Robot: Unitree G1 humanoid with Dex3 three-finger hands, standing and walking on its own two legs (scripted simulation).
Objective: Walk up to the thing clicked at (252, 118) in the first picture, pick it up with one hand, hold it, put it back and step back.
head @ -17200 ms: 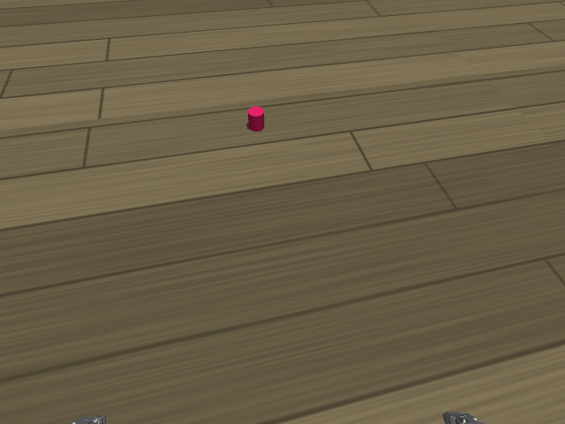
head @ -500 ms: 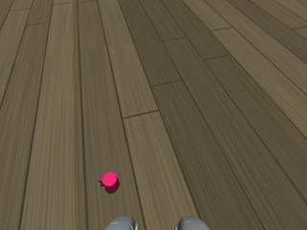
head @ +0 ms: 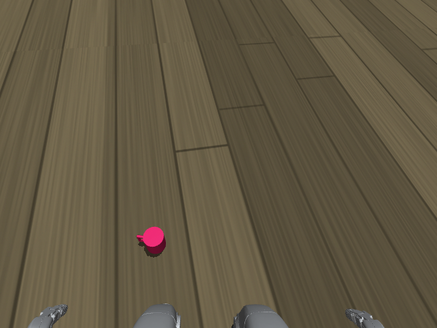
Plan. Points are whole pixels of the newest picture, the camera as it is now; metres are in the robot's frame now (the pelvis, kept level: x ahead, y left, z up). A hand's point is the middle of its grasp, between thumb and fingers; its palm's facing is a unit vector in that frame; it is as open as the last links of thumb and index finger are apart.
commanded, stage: stand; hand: left
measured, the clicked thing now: (151, 240) +0.48 +0.23 -0.70
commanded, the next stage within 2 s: none
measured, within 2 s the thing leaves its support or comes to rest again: neither
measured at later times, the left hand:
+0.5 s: hand out of the picture +0.07 +0.26 -0.13, palm faces -0.04 -0.94 -0.35, open 7.4 cm
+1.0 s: hand out of the picture +0.10 +0.25 -0.13, palm faces -0.05 -0.94 -0.34, open 7.4 cm
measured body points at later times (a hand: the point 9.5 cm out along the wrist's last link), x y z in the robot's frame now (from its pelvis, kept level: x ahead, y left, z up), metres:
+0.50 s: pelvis +0.00 +0.00 +0.02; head +0.01 +0.00 +0.47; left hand +0.08 +0.31 -0.11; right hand +0.07 -0.30 -0.11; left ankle +0.04 +0.13 -0.72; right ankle +0.02 -0.14 -0.72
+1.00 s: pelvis +0.02 +0.00 +0.03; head +0.04 +0.00 +0.48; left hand +0.10 +0.30 -0.11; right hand +0.10 -0.30 -0.11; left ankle +0.04 +0.13 -0.72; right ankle +0.02 -0.14 -0.72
